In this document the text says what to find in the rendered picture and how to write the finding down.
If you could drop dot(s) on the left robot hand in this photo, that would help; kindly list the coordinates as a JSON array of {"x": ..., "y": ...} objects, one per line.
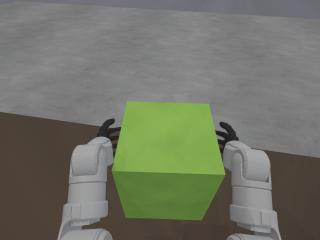
[{"x": 105, "y": 132}]

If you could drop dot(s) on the left robot upper arm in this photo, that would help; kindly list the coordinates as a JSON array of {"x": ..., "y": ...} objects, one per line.
[{"x": 87, "y": 234}]

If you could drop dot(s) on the right robot forearm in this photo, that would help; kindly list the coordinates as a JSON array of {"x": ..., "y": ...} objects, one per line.
[{"x": 251, "y": 206}]

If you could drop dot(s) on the right robot hand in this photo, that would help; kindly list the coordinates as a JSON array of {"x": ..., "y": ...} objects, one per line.
[{"x": 231, "y": 136}]

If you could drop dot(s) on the carton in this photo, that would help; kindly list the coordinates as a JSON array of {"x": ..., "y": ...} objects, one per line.
[{"x": 167, "y": 163}]

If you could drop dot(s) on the left robot forearm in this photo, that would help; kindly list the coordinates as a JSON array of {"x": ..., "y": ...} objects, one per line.
[{"x": 86, "y": 202}]

